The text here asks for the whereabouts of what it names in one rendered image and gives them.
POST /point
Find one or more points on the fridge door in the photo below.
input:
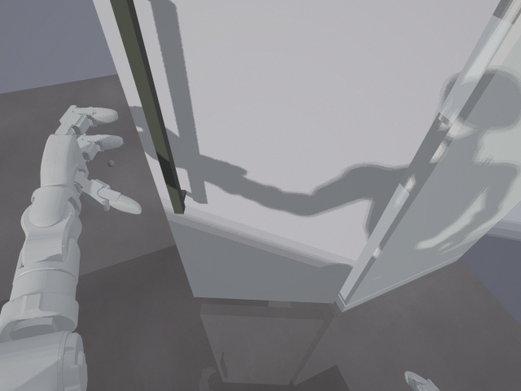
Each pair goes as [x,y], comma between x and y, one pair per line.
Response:
[291,124]

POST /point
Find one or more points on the robot left hand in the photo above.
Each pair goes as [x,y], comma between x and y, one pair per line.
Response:
[65,154]

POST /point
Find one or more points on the handle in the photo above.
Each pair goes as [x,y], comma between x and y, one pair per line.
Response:
[130,32]

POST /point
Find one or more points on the left robot forearm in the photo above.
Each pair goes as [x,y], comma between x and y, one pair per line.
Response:
[44,287]

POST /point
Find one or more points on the left robot upper arm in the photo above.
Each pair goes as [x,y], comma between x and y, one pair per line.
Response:
[50,362]

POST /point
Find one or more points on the robot right hand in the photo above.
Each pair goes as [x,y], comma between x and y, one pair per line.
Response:
[417,383]

